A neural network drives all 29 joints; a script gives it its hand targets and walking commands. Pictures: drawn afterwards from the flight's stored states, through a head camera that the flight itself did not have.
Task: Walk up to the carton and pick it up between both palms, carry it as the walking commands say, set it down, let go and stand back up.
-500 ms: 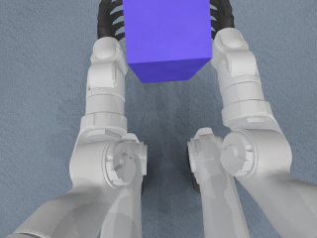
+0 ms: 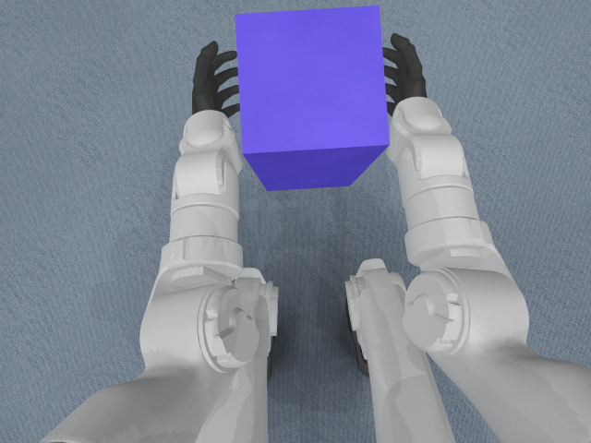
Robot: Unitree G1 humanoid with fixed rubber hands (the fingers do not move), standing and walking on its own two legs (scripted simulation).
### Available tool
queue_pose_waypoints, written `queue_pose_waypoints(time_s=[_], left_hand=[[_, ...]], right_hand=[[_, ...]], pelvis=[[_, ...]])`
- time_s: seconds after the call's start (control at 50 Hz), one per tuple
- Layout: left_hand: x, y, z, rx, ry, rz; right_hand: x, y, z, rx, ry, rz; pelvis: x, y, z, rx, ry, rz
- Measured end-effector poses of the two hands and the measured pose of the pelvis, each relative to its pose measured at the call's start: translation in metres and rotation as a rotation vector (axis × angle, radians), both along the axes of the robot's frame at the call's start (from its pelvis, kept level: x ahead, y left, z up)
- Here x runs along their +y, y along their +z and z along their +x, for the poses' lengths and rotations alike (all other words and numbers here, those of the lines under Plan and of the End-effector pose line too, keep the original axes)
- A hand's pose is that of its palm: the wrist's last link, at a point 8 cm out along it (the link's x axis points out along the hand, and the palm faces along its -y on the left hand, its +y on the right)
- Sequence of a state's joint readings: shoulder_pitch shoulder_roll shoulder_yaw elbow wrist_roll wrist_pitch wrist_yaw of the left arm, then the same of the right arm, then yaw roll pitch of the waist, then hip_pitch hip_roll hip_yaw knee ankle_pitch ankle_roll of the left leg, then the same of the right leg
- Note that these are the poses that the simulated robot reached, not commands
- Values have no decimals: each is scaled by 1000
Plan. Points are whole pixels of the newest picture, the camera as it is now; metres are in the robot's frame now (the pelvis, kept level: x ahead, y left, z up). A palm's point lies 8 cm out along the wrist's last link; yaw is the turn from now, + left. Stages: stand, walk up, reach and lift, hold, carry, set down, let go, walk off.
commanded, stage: reach and lift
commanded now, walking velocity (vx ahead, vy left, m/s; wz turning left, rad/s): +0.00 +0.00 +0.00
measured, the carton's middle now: (307, 123) +0.51 -0.01 -0.13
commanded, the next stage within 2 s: none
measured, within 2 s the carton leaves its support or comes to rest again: neither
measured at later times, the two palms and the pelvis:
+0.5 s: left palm (191, 106) +0.48 +0.11 +0.01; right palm (429, 91) +0.48 -0.13 +0.01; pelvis +0.01 +0.00 +0.06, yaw +0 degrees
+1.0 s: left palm (161, 100) +0.45 +0.11 +0.08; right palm (461, 81) +0.45 -0.13 +0.08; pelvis +0.02 +0.00 +0.12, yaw +0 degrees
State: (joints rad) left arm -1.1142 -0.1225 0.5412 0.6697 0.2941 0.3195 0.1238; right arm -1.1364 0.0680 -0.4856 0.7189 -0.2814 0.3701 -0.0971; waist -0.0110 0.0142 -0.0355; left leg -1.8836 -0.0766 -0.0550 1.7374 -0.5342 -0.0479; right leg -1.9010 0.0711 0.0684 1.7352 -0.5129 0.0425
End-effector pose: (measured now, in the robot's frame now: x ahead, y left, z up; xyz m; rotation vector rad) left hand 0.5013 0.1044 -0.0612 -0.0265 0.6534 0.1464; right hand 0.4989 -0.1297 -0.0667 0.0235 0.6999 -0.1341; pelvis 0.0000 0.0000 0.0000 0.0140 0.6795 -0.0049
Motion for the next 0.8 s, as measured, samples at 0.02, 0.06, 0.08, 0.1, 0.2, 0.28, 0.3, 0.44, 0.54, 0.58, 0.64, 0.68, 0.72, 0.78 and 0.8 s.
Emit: queue_pose_waypoints(time_s=[0.02,0.06,0.08,0.1,0.2,0.28,0.3,0.44,0.54,0.58,0.64,0.68,0.72,0.78,0.8], left_hand=[[0,3,-1,0,0,-1],[0,9,-2,0,0,-2],[0,12,-3,0,1,-2],[0,15,-4,0,1,-3],[1,30,-8,-1,3,-5],[1,41,-12,-3,4,-7],[1,44,-13,-4,5,-8],[1,64,-19,-8,9,-11],[2,79,-23,-11,12,-13],[2,85,-25,-11,13,-14],[2,93,-28,-12,14,-14],[2,99,-30,-13,15,-15],[2,105,-32,-13,16,-15],[2,114,-35,-14,17,-15],[2,117,-36,-15,17,-15]], right_hand=[[0,3,-1,0,-1,0],[0,9,-3,0,-2,0],[0,13,-3,-1,-3,0],[0,16,-4,-1,-3,0],[1,31,-8,-3,-5,1],[1,43,-11,-6,-6,2],[1,46,-12,-6,-6,2],[1,66,-18,-12,-8,5],[1,81,-22,-15,-9,7],[1,87,-24,-17,-10,8],[2,96,-26,-18,-10,10],[2,102,-28,-19,-11,10],[2,107,-30,-20,-11,11],[2,116,-33,-21,-11,12],[2,119,-34,-22,-11,13]], pelvis=[[0,2,0,-3,0,0],[0,7,1,-8,0,-1],[0,10,2,-11,0,-1],[1,12,2,-14,0,-2],[1,24,4,-29,0,-3],[1,34,5,-42,0,-4],[1,36,6,-46,0,-4],[2,53,9,-70,0,-5],[2,65,11,-90,-1,-5],[2,70,12,-98,-1,-5],[2,77,14,-111,-1,-5],[2,82,15,-121,-1,-5],[2,87,16,-130,-1,-5],[2,95,18,-144,-1,-6],[2,97,18,-148,-1,-6]])
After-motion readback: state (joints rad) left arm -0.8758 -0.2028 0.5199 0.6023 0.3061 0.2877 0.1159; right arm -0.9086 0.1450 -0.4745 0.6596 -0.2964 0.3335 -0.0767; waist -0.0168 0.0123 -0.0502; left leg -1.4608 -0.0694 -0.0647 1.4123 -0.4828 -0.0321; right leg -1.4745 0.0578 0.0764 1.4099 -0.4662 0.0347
